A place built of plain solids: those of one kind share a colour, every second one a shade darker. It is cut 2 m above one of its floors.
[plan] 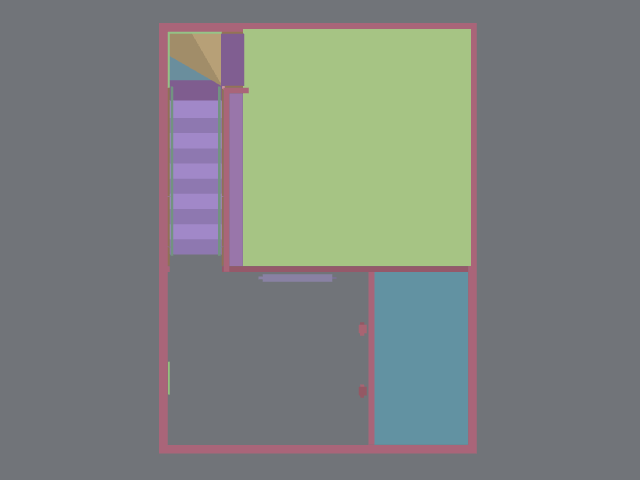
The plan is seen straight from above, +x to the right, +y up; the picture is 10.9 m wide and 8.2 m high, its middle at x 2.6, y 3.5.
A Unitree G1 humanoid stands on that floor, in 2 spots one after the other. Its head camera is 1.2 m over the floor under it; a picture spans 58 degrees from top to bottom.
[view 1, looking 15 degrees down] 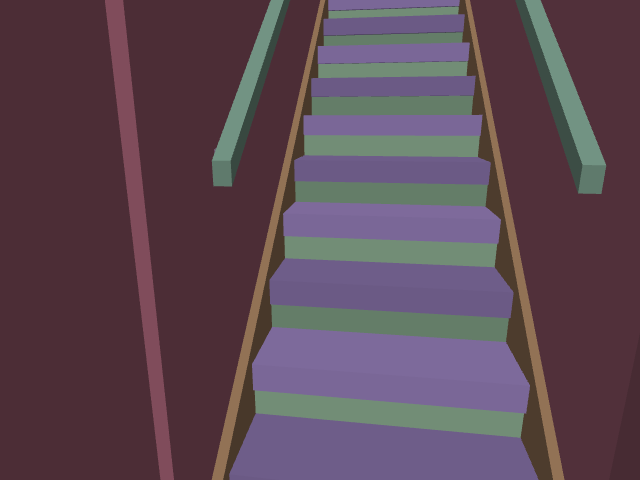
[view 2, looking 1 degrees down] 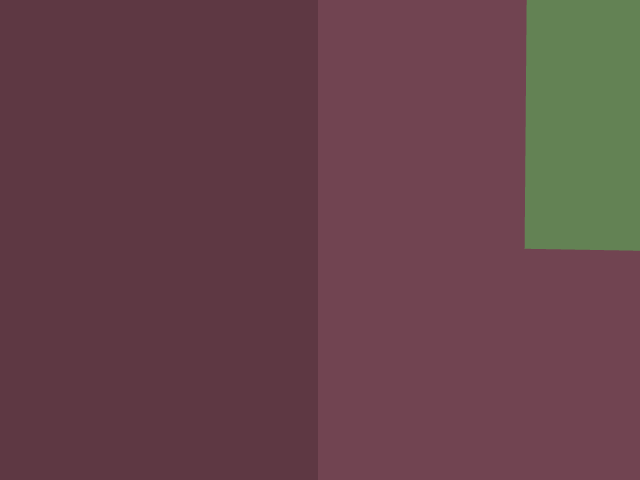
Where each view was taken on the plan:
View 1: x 0.44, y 2.25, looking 98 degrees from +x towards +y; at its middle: riser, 1.87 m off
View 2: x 1.72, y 1.00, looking -150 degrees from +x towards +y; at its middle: wall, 1.98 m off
